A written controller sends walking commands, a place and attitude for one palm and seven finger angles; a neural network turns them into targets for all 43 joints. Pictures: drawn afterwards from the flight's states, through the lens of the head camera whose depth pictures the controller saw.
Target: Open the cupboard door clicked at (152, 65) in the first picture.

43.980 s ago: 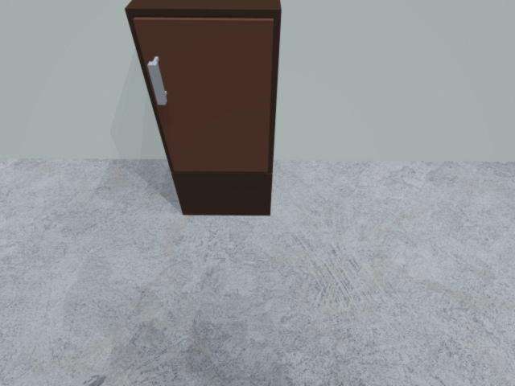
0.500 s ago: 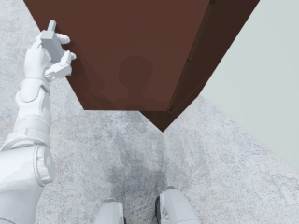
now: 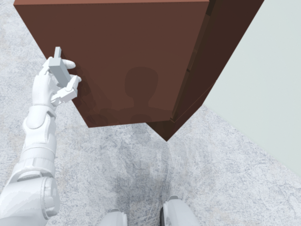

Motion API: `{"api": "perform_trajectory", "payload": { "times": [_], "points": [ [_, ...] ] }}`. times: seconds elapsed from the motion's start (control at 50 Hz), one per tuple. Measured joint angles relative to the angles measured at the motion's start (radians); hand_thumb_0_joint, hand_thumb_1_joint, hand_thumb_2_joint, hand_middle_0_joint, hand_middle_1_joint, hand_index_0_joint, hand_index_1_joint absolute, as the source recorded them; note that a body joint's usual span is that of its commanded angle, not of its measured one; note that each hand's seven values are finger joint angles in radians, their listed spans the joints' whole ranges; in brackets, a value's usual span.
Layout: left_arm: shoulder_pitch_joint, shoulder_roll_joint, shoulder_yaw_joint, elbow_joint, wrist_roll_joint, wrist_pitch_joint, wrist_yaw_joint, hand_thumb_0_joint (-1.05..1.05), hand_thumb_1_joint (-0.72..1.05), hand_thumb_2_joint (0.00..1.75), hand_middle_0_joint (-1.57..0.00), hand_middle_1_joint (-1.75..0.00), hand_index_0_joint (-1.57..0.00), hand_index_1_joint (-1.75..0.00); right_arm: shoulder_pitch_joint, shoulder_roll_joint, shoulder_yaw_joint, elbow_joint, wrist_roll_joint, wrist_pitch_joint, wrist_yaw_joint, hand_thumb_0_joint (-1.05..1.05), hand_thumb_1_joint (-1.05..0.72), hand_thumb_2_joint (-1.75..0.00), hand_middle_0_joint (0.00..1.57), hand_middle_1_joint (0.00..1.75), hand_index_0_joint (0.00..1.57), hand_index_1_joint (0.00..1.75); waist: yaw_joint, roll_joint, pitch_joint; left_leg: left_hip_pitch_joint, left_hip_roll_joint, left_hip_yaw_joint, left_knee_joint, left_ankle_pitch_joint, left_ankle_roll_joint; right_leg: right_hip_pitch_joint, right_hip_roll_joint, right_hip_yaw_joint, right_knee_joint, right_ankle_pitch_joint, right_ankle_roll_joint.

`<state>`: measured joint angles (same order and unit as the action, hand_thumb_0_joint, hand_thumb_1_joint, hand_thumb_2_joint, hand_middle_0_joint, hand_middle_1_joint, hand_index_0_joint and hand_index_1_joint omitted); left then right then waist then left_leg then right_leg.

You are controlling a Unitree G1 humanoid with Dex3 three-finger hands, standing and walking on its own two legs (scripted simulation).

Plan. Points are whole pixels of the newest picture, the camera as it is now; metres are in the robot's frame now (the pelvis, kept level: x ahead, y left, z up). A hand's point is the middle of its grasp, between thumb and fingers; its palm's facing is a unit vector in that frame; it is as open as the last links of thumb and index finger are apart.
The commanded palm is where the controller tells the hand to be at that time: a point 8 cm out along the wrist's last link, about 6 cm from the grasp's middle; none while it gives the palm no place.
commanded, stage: pull the door open along its arc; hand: left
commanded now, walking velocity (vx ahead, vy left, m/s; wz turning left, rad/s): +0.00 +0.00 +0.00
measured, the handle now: (65, 73) +0.51 +0.20 +0.05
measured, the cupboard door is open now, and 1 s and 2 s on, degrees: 51 89 90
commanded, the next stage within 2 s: open thumb and fingers to let go in 0.74 s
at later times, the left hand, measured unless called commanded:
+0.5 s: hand (95, 136) +0.33 +0.11 +0.06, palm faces +0.38 -0.92 +0.02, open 6.4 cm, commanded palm +0.26 +0.16 +0.05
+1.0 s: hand (121, 158) +0.27 +0.05 +0.05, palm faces +0.40 -0.92 -0.01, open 6.5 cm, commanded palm +0.23 +0.10 +0.05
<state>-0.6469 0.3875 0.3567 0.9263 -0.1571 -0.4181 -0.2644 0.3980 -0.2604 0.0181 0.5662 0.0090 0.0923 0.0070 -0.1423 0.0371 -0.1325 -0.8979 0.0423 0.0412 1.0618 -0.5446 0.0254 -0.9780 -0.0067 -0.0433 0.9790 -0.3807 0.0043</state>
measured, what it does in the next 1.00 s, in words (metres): stands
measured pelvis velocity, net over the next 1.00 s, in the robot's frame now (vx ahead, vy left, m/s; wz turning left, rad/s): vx -0.01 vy -0.04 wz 0.09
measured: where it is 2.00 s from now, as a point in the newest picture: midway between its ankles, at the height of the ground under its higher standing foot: outside the picture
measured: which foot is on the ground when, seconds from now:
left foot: down 0.00-1.00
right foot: down 0.00-1.00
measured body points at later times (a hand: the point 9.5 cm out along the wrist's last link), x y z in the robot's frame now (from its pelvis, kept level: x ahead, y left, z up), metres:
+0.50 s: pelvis +0.00 -0.02 +0.01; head +0.06 -0.02 +0.45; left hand +0.30 +0.16 +0.06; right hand +0.19 -0.23 -0.09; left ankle -0.03 +0.10 -0.67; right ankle +0.04 -0.13 -0.67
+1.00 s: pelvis -0.01 -0.04 +0.00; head +0.05 -0.06 +0.45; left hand +0.25 +0.10 +0.06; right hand +0.19 -0.25 -0.10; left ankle -0.03 +0.10 -0.67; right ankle +0.04 -0.13 -0.67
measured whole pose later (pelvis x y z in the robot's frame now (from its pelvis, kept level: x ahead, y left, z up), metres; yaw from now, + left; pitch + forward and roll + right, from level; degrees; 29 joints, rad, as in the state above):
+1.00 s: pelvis -0.01 -0.04 +0.00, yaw +5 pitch +13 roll +1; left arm 0.14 -0.09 -0.23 0.15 0.09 -0.36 0.53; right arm 0.19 -0.19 -0.01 0.57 -0.07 -0.05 0.00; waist 0.00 0.03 -0.13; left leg -0.74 0.01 -0.03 1.04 -0.53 -0.03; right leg -0.83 -0.04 -0.11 1.04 -0.44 -0.05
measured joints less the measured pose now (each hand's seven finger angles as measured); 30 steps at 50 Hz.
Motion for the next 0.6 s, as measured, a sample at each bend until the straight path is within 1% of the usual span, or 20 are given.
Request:
{"api": "perform_trajectory", "payload": {
  "times": [0.08, 0.1, 0.12, 0.14, 0.18, 0.22, 0.26, 0.32, 0.38, 0.42, 0.46, 0.6],
  "points": [
    [0.165, -0.058, -0.043, -0.157, -0.032, 0.005, -0.006, 0.0, 0.67, 0.71, -0.35, -1.35, -0.34, -1.35, -0.009, 0.004, -0.008, -0.022, 0.011, -0.002, 0.007, 0.01, -0.9, -0.9, 0.2, 0.3, 0.2, 0.3, 0.022, -0.002, -0.01, 0.055, -0.003, 0.007, -0.038, 0.007, 0.0, 0.048, -0.001, 0.007, -0.027, 0.002, 0.0],
    [0.207, -0.08, -0.055, -0.201, -0.041, 0.008, 0.003, 0.0, 0.67, 0.7, -0.35, -1.34, -0.34, -1.35, -0.013, 0.006, -0.011, -0.027, 0.012, -0.005, 0.008, 0.01, -0.9, -0.9, 0.2, 0.3, 0.2, 0.3, 0.03, -0.003, -0.013, 0.068, -0.003, 0.009, -0.047, 0.009, -0.001, 0.06, 0.0, 0.009, -0.033, 0.003, 0.001],
    [0.248, -0.111, -0.069, -0.248, -0.05, 0.011, 0.03, 0.01, 0.66, 0.7, -0.35, -1.33, -0.34, -1.35, -0.02, 0.008, -0.016, -0.03, 0.011, -0.012, 0.01, 0.01, -0.9, -0.9, 0.2, 0.3, 0.2, 0.3, 0.039, -0.004, -0.017, 0.079, -0.002, 0.011, -0.054, 0.01, -0.002, 0.07, 0.001, 0.011, -0.039, 0.003, 0.001],
    [0.288, -0.145, -0.084, -0.295, -0.048, 0.01, 0.071, 0.01, 0.66, 0.7, -0.35, -1.33, -0.34, -1.34, -0.028, 0.01, -0.02, -0.033, 0.009, -0.02, 0.012, 0.01, -0.9, -0.9, 0.2, 0.3, 0.2, 0.3, 0.048, -0.005, -0.02, 0.089, -0.003, 0.012, -0.06, 0.01, -0.002, 0.078, 0.001, 0.012, -0.043, 0.004, 0.001],
    [0.359, -0.211, -0.118, -0.377, -0.028, 0.002, 0.166, 0.01, 0.66, 0.71, -0.35, -1.33, -0.35, -1.32, -0.051, 0.016, -0.025, -0.036, 0.001, -0.035, 0.017, 0.01, -0.9, -0.9, 0.2, 0.3, 0.2, 0.3, 0.063, -0.009, -0.024, 0.105, -0.006, 0.013, -0.067, 0.011, -0.004, 0.091, -0.002, 0.013, -0.043, 0.001, 0.001],
    [0.413, -0.271, -0.154, -0.44, 0.002, -0.005, 0.267, 0.01, 0.65, 0.72, -0.35, -1.33, -0.35, -1.3, -0.08, 0.023, -0.029, -0.038, -0.011, -0.044, 0.023, 0.01, -0.9, -0.9, 0.2, 0.3, 0.2, 0.3, 0.077, -0.013, -0.025, 0.116, -0.01, 0.013, -0.067, 0.011, -0.005, 0.1, -0.007, 0.013, -0.036, -0.005, 0.0],
    [0.452, -0.32, -0.193, -0.485, 0.042, -0.007, 0.364, 0.0, 0.64, 0.72, -0.36, -1.33, -0.35, -1.29, -0.112, 0.032, -0.03, -0.04, -0.026, -0.049, 0.026, 0.01, -0.9, -0.9, 0.2, 0.3, 0.2, 0.3, 0.092, -0.018, -0.026, 0.123, -0.014, 0.01, -0.062, 0.009, -0.008, 0.106, -0.011, 0.011, -0.023, -0.012, -0.003],
    [0.488, -0.372, -0.248, -0.523, 0.098, -0.005, 0.487, 0.0, 0.64, 0.74, -0.36, -1.32, -0.35, -1.29, -0.159, 0.048, -0.029, -0.04, -0.044, -0.052, 0.027, 0.01, -0.9, -0.9, 0.2, 0.3, 0.19, 0.3, 0.11, -0.024, -0.024, 0.132, -0.019, 0.002, -0.052, 0.007, -0.013, 0.113, -0.017, 0.004, -0.004, -0.023, -0.008],
    [0.509, -0.4, -0.293, -0.54, 0.14, 0.0, 0.575, 0.0, 0.64, 0.75, -0.36, -1.31, -0.35, -1.29, -0.198, 0.063, -0.022, -0.039, -0.056, -0.053, 0.021, 0.01, -0.9, -0.9, 0.2, 0.3, 0.2, 0.3, 0.123, -0.027, -0.02, 0.14, -0.023, -0.008, -0.045, 0.007, -0.019, 0.123, -0.022, -0.006, 0.009, -0.031, -0.015],
    [0.522, -0.411, -0.317, -0.549, 0.158, 0.006, 0.611, 0.0, 0.64, 0.75, -0.36, -1.31, -0.35, -1.3, -0.216, 0.072, -0.018, -0.038, -0.061, -0.054, 0.016, 0.01, -0.9, -0.9, 0.2, 0.3, 0.2, 0.3, 0.129, -0.027, -0.016, 0.146, -0.024, -0.017, -0.044, 0.009, -0.024, 0.132, -0.024, -0.014, 0.013, -0.034, -0.02],
    [0.541, -0.415, -0.337, -0.561, 0.169, 0.011, 0.631, 0.0, 0.64, 0.75, -0.36, -1.31, -0.34, -1.3, -0.225, 0.079, -0.015, -0.036, -0.063, -0.057, 0.012, 0.01, -0.9, -0.9, 0.2, 0.3, 0.2, 0.3, 0.133, -0.027, -0.015, 0.153, -0.023, -0.024, -0.047, 0.012, -0.028, 0.14, -0.024, -0.021, 0.012, -0.035, -0.025],
    [0.663, -0.434, -0.417, -0.655, 0.166, 0.025, 0.65, 0.01, 0.65, 0.74, -0.34, -1.32, -0.34, -1.32, -0.203, 0.082, -0.017, -0.031, -0.064, -0.072, 0.012, 0.01, -0.9, -0.9, 0.2, 0.3, 0.2, 0.3, 0.138, -0.018, -0.01, 0.185, -0.02, -0.041, -0.066, 0.02, -0.043, 0.175, -0.022, -0.038, -0.001, -0.037, -0.039]
  ]
}}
